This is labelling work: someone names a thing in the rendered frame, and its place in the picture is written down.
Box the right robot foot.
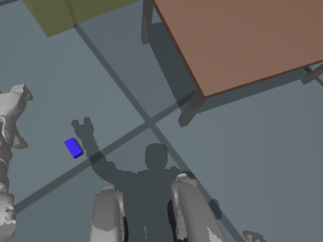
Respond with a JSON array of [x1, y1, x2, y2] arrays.
[[168, 199, 188, 242]]

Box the left robot arm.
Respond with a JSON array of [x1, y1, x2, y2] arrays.
[[0, 114, 17, 242]]

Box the sofa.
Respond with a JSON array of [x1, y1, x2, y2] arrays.
[[22, 0, 140, 38]]

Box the left robot hand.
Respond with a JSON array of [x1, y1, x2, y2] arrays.
[[0, 84, 33, 149]]

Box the right robot hand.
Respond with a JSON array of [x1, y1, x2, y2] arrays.
[[243, 230, 270, 242]]

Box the small box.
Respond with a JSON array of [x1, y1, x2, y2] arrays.
[[64, 137, 84, 159]]

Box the coffee table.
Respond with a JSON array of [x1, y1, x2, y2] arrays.
[[141, 0, 323, 127]]

